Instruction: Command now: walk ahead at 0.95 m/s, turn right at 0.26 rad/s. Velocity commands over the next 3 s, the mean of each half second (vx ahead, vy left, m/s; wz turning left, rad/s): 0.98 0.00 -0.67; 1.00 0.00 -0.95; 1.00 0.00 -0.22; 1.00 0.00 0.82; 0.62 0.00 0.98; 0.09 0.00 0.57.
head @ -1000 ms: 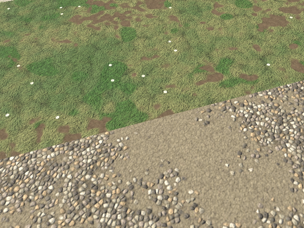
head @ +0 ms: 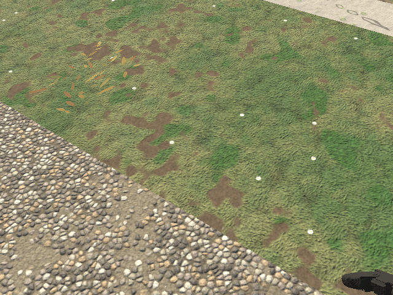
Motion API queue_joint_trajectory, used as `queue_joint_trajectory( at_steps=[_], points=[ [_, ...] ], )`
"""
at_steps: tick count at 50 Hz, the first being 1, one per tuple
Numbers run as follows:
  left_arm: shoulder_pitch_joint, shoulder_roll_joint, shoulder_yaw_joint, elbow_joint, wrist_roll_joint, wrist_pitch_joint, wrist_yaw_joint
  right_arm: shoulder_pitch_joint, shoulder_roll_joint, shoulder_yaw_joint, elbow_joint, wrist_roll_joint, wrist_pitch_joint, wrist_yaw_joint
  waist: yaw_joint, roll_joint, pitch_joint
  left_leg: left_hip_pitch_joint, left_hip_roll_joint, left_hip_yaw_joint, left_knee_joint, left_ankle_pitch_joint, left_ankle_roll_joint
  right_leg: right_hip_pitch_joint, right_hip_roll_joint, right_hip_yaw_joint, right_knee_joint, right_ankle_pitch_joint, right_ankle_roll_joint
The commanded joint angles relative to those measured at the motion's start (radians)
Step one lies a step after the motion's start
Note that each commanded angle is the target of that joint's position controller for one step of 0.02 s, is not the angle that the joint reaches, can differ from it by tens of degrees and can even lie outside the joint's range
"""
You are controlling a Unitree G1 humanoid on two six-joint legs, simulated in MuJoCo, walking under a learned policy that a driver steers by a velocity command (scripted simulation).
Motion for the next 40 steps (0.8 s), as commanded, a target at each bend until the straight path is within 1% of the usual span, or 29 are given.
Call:
queue_joint_trajectory(
  at_steps=[1,4,5,6,7,8,9,10,11,12,14,16,19,20,22,23,25,26,27,28,29,30,31,32,33,35,36,38,40],
  points=[
    [-0.074,0.142,0.023,-0.057,-0.007,-0.025,0.002,-0.166,-0.01,0.026,-0.124,0.012,-0.025,0.017,-0.058,-0.158,0.143,0.049,-0.008,0.082,-0.246,0.067,-0.027,-0.153,-0.191,0.233,-0.236,0.401,-0.16],
    [-0.071,0.194,0.03,-0.033,-0.02,-0.026,-0.004,-0.104,-0.051,0.012,-0.098,0.024,-0.024,-0.011,-0.113,-0.152,0.074,0.354,-0.066,0.1,-0.333,0.105,0.006,-0.172,-0.21,0.184,-0.151,0.817,-0.14],
    [-0.069,0.213,0.033,-0.026,-0.022,-0.028,-0.004,0.011,-0.083,-0.006,-0.059,0.02,-0.024,-0.03,-0.172,-0.143,-0.009,0.498,-0.091,0.094,-0.353,0.063,0.018,-0.149,-0.197,0.155,0.01,0.984,-0.124],
    [-0.088,0.228,0.035,-0.025,-0.026,-0.027,-0.002,0.183,-0.11,-0.023,-0.004,0.018,-0.025,-0.049,-0.267,-0.132,-0.097,0.706,-0.078,0.075,-0.402,0.064,0.027,-0.205,-0.169,0.139,0.238,0.979,-0.104],
    [-0.104,0.192,0.027,-0.035,-0.027,-0.03,-0.004,0.338,-0.171,-0.05,0.033,0.003,-0.027,-0.074,-0.336,-0.102,-0.182,0.941,0.052,-0.033,-0.402,-0.05,0.036,-0.384,-0.109,0.128,0.503,0.754,-0.088],
    [-0.049,0.023,-0.007,-0.066,-0.028,-0.029,0.001,0.438,-0.228,-0.065,0.044,-0.029,-0.036,-0.089,-0.286,0.119,-0.327,1.12,0.379,-0.424,-0.477,-0.447,0.068,-0.576,-0.026,0.095,0.87,-0.085,-0.084],
    [-0.048,0.07,0.001,-0.105,-0.052,-0.011,0.004,0.399,-0.234,-0.067,0.029,-0.012,-0.024,-0.089,-0.259,0.144,-0.352,1.009,0.471,-0.779,-0.692,-0.655,0.097,-0.668,-0.005,0.101,1.027,-0.085,-0.099],
    [-0.117,0.107,0.011,-0.109,-0.039,0.005,0.004,0.291,-0.159,-0.057,0.036,0.005,-0.021,-0.09,-0.213,0.073,-0.164,0.876,0.406,-0.651,-0.715,-0.61,0.101,-0.726,-0.063,0.094,1.035,0.032,-0.096],
    [-0.152,0.089,0.007,-0.105,-0.024,0.014,-0.006,0.242,-0.097,-0.046,0.041,0.013,-0.027,-0.087,-0.188,0.031,-0.057,0.762,0.364,-0.492,-0.715,-0.421,0.1,-0.729,-0.096,0.083,1.002,0.081,-0.088],
    [-0.164,0.07,0.006,-0.095,-0.015,0.024,-0.015,0.226,-0.071,-0.042,0.053,0.012,-0.035,-0.085,-0.159,0.018,-0.001,0.681,0.323,-0.374,-0.735,-0.26,0.089,-0.709,-0.118,0.083,0.981,0.091,-0.075],
    [-0.164,0.032,0.002,-0.094,0.004,0.054,-0.032,0.239,-0.035,-0.033,0.09,0.029,-0.054,-0.086,-0.11,0.051,0.048,0.587,0.281,-0.211,-0.775,-0.116,0.074,-0.685,-0.152,0.079,0.957,0.093,-0.056],
    [-0.257,0.007,-0.004,-0.136,0.01,0.076,-0.043,0.268,-0.005,-0.027,0.132,0.051,-0.072,-0.079,-0.098,0.041,0.098,0.583,0.264,-0.082,-0.81,0.045,0.057,-0.757,-0.175,0.063,0.945,0.112,-0.049],
    [-0.385,-0.007,-0.021,-0.205,0.007,0.08,-0.061,0.263,0.005,-0.023,0.156,0.047,-0.086,-0.074,-0.081,0.04,0.128,0.541,0.205,0.13,-0.848,0.281,0.031,-0.773,-0.163,0.004,0.861,0.248,-0.048],
    [-0.43,-0.007,-0.029,-0.238,0.004,0.077,-0.068,0.252,-0.013,-0.026,0.157,0.043,-0.093,-0.074,-0.068,0.051,0.149,0.514,0.208,0.174,-0.854,0.358,0.028,-0.75,-0.171,-0.005,0.78,0.294,-0.055],
    [-0.518,0.013,-0.039,-0.264,0.006,0.073,-0.081,0.255,-0.037,-0.03,0.171,0.044,-0.094,-0.08,-0.074,-0.021,0.18,0.509,0.17,0.275,-0.888,0.475,0.005,-0.657,-0.127,-0.101,0.579,0.369,-0.082],
    [-0.548,0.018,-0.042,-0.272,0.007,0.071,-0.087,0.276,-0.064,-0.034,0.177,0.044,-0.094,-0.084,-0.082,-0.037,0.175,0.526,0.166,0.302,-0.877,0.64,-0.003,-0.584,-0.085,-0.156,0.502,0.39,-0.101],
    [-0.491,0.055,-0.035,-0.25,0.006,0.068,-0.086,0.32,-0.14,-0.05,0.177,0.042,-0.083,-0.098,-0.043,0.005,0.092,0.635,0.193,0.314,-0.723,1.125,-0.02,-0.441,0.007,-0.216,0.453,0.358,-0.133],
    [-0.393,0.086,-0.025,-0.224,0.003,0.067,-0.079,0.311,-0.178,-0.061,0.168,0.037,-0.066,-0.107,0.02,0.037,0.022,0.667,0.213,0.307,-0.571,1.283,-0.026,-0.334,0.043,-0.218,0.453,0.303,-0.15],
    [-0.217,0.128,-0.006,-0.178,0.003,0.066,-0.068,0.267,-0.208,-0.07,0.15,0.031,-0.045,-0.113,0.115,0.055,-0.068,0.636,0.237,0.29,-0.341,1.347,-0.018,-0.149,0.069,-0.188,0.46,0.243,-0.177],
    [0.013,0.179,0.024,-0.104,0.006,0.064,-0.049,0.223,-0.212,-0.072,0.127,0.026,-0.029,-0.111,0.21,0.031,-0.171,0.521,0.236,0.261,-0.027,1.213,-0.006,0.116,0.078,-0.115,0.401,0.207,-0.215],
    [0.015,0.228,0.051,-0.078,-0.004,0.071,-0.021,0.242,-0.146,-0.061,0.142,0.017,-0.026,-0.089,0.159,-0.11,-0.13,0.289,0.082,0.252,0.357,0.292,-0.024,0.259,0.024,-0.002,0.346,0.134,-0.244],
    [-0.114,0.346,0.071,-0.12,0.017,0.09,-0.009,0.34,-0.024,-0.025,0.055,0.015,-0.043,-0.078,-0.03,-0.339,-0.16,-0.103,-0.039,0.171,0.732,-0.315,-0.074,0.433,-0.191,0.467,0.289,0.241,-0.37],
    [-0.1,0.361,0.087,-0.165,0.007,0.095,-0.006,0.257,-0.092,-0.024,-0.016,0.025,-0.07,-0.082,0.038,-0.224,-0.307,-0.243,-0.031,-0.031,0.755,-0.242,-0.059,0.509,-0.278,0.768,0.047,-0.018,-0.461],
    [-0.125,0.31,0.08,-0.16,0.002,0.091,0.004,0.189,-0.116,-0.021,-0.025,0.023,-0.086,-0.082,0.014,-0.096,-0.155,-0.279,0.024,-0.056,0.648,-0.165,-0.052,0.367,-0.283,0.788,-0.076,-0.119,-0.412],
    [-0.164,0.254,0.067,-0.15,0.001,0.081,0.01,0.181,-0.117,-0.018,-0.013,0.021,-0.087,-0.083,-0.046,0.002,-0.022,-0.226,0.069,-0.045,0.532,-0.113,-0.054,0.178,-0.253,0.707,-0.101,-0.07,-0.366],
    [-0.217,0.206,0.047,-0.151,-0.004,0.05,0.019,0.199,-0.091,-0.007,-0.006,-0.008,-0.049,-0.082,-0.132,0.045,0.065,-0.076,0.116,-0.048,0.396,-0.136,-0.085,-0.099,-0.162,0.539,-0.102,0.112,-0.337],
    [-0.222,0.182,0.037,-0.149,-0.008,0.036,0.018,0.201,-0.078,-0.003,-0.006,-0.013,-0.025,-0.08,-0.153,0.048,0.081,-0.027,0.132,-0.041,0.331,-0.161,-0.104,-0.194,-0.124,0.48,-0.113,0.152,-0.334],
    [-0.212,0.18,0.036,-0.149,-0.015,0.013,0.01,0.121,-0.049,0.008,-0.05,-0.01,-0.002,-0.072,-0.147,0.018,0.118,0.023,0.141,0.006,0.153,-0.124,-0.127,-0.325,-0.065,0.401,-0.147,0.228,-0.329],
    [-0.199,0.177,0.041,-0.145,-0.015,0.004,0.008,-0.022,-0.018,0.022,-0.107,0.007,-0.005,-0.061,-0.109,-0.005,0.15,0.068,0.121,0.037,-0.055,0.077,-0.131,-0.375,-0.01,0.35,-0.154,0.324,-0.292]
  ],
)
Next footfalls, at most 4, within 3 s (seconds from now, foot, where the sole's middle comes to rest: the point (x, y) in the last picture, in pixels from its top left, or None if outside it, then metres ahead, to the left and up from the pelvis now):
0.14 left None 0.30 0.11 -0.78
0.58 right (287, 246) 0.68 -0.18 -0.77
1.00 left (314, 151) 1.13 -0.32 -0.77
1.42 right None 1.12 -0.77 -0.78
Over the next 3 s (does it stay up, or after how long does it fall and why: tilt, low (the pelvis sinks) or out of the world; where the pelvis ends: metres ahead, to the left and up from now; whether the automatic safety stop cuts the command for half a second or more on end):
stays up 1.81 -1.22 -0.02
